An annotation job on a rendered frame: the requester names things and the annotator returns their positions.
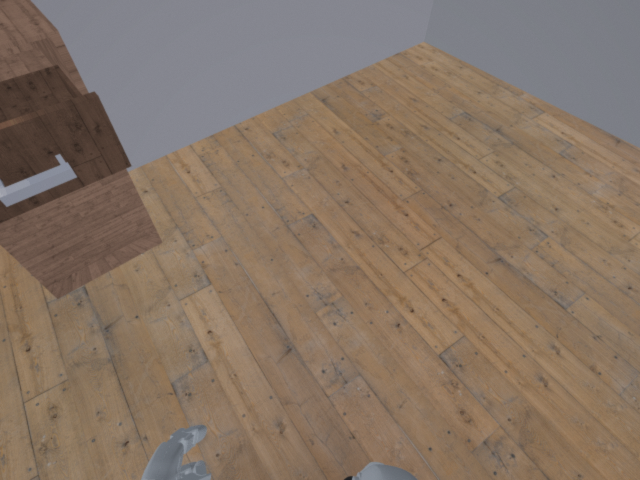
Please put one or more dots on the drawer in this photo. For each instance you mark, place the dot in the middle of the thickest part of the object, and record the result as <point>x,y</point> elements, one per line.
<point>42,114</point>

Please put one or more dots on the right robot shin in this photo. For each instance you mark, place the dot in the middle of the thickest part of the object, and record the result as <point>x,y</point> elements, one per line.
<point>371,463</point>

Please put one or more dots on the robot left hand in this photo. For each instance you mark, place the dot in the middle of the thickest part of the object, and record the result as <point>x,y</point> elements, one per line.
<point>166,462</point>

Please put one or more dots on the cabinet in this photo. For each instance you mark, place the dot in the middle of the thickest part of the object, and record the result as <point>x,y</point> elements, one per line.
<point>78,237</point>

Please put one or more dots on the handle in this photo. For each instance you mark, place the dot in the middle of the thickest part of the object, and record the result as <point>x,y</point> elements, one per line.
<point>36,184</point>

